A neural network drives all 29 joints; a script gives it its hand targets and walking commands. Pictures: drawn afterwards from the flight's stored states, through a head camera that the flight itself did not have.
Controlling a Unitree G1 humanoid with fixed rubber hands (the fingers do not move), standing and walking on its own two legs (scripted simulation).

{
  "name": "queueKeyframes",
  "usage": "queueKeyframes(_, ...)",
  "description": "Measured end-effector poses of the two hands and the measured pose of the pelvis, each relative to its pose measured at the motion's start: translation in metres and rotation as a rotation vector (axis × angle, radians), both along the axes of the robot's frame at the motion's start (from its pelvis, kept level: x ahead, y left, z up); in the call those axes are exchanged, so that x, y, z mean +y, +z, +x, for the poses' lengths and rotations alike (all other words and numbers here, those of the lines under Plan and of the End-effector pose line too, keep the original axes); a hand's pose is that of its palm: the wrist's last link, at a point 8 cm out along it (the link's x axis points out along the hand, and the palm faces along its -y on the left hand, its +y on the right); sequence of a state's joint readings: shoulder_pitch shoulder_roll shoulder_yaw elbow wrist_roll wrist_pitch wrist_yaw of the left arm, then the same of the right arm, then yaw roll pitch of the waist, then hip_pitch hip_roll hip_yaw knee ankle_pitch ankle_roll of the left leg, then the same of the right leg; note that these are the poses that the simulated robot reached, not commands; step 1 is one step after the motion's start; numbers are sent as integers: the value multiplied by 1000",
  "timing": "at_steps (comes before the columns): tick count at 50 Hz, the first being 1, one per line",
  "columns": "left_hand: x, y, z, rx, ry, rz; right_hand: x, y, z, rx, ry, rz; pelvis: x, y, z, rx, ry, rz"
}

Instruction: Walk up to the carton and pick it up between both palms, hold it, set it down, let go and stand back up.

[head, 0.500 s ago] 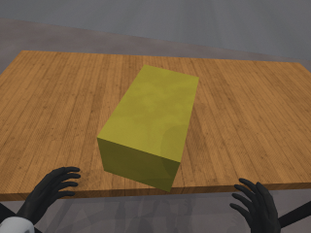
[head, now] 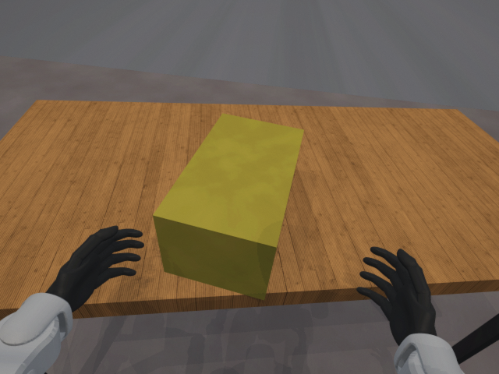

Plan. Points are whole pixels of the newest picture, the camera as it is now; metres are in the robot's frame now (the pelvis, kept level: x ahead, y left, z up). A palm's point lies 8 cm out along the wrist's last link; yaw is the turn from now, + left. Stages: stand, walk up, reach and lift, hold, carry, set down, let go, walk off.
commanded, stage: reach and lift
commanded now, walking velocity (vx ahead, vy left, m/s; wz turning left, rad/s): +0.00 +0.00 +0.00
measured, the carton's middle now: (240, 194) +0.43 +0.04 +0.07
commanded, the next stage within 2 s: none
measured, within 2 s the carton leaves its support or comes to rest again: neither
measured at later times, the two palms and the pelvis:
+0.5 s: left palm (116, 216) +0.30 +0.22 +0.14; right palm (414, 259) +0.24 -0.19 +0.15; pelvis -0.02 -0.03 +0.00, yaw +1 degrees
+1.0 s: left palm (122, 157) +0.38 +0.22 +0.18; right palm (395, 209) +0.31 -0.19 +0.17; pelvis +0.00 +0.01 +0.00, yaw +0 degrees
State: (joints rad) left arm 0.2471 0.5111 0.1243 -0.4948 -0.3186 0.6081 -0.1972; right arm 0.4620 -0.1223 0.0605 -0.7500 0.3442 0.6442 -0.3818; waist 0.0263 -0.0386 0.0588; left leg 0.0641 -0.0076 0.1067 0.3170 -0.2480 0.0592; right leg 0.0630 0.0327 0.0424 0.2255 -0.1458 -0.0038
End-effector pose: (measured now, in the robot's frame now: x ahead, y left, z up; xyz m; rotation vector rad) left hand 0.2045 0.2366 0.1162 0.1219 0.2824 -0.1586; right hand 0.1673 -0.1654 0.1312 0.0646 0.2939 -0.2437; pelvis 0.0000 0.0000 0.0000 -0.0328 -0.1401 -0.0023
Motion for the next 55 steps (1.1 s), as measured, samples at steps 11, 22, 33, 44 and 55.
queueKeyframes(11,-9,16,41,23,35,-7,-24,5,26,-16,-4,20,-20,0,-13,5,13,16)
queueKeyframes(22,-22,25,85,19,32,-40,-31,21,67,-59,-2,-23,-34,2,-18,72,27,26)
queueKeyframes(33,-13,23,124,3,60,-42,-15,15,95,-54,-20,0,-23,3,-8,106,14,20)
queueKeyframes(44,-9,47,163,-18,42,-61,-17,30,132,-100,-45,-18,0,0,0,86,4,-4)
queueKeyframes(55,-18,72,190,-28,20,-69,-22,50,153,-135,-69,-21,12,-1,-9,96,8,-11)
